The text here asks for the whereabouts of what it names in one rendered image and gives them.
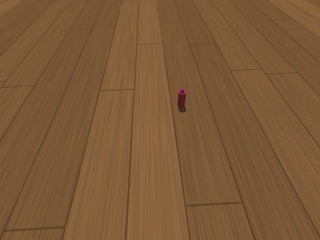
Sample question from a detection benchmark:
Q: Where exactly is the bottle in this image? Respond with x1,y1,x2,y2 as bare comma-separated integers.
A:
177,89,186,108

